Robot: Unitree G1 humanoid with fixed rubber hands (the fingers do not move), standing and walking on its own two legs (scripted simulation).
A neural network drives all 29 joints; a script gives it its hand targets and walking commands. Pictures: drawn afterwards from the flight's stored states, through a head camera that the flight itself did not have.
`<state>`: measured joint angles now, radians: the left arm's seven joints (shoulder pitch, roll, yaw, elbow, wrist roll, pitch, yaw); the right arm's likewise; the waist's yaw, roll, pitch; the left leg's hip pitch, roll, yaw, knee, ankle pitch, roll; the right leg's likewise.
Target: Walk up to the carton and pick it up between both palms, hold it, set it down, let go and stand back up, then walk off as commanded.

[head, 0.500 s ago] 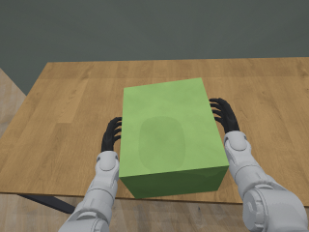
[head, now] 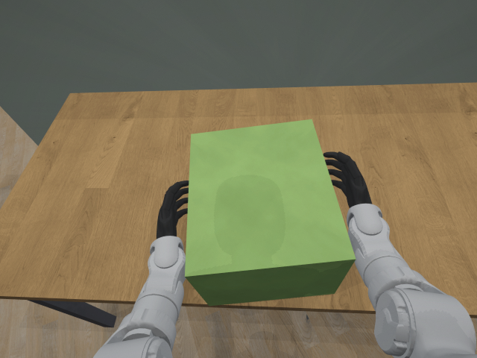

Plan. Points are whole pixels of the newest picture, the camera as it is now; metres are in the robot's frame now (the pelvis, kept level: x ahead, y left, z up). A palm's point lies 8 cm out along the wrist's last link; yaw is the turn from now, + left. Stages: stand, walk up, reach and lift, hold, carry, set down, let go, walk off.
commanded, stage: set down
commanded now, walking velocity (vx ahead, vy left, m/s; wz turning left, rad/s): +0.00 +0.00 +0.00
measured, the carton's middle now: (260, 211) +0.40 +0.02 -0.04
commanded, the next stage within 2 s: none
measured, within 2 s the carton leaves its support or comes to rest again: neither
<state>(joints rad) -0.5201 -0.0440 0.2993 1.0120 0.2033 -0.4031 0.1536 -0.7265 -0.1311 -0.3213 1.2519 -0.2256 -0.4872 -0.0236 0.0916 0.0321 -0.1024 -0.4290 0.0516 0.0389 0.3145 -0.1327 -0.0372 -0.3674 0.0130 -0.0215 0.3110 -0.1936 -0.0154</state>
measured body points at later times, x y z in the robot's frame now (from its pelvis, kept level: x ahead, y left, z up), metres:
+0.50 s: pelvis +0.00 +0.00 +0.00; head +0.09 -0.01 +0.44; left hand +0.35 +0.18 -0.01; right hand +0.42 -0.15 +0.01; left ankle -0.01 +0.14 -0.75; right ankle -0.04 -0.11 -0.75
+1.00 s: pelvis -0.01 +0.01 -0.01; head +0.09 -0.01 +0.43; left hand +0.35 +0.20 -0.03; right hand +0.43 -0.15 -0.02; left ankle -0.01 +0.14 -0.74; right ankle -0.04 -0.11 -0.75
